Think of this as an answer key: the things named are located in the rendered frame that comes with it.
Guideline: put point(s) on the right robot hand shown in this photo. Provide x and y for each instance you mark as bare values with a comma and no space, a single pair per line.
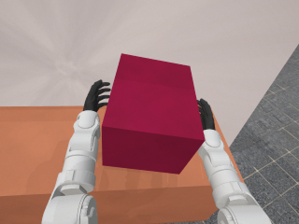
206,115

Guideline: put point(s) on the left robot hand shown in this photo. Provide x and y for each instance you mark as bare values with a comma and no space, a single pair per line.
93,98

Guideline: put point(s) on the robot left upper arm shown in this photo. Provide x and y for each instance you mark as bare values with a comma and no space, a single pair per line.
71,209

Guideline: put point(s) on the robot right upper arm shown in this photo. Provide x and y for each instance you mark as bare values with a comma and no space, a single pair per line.
242,214

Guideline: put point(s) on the carton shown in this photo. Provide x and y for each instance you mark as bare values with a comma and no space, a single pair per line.
152,121

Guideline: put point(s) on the pedestal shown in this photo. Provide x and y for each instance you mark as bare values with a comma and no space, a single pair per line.
33,145

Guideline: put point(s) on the robot right forearm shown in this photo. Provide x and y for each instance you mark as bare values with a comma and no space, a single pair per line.
228,190

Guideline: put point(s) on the robot left forearm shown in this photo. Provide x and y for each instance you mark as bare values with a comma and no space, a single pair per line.
77,176

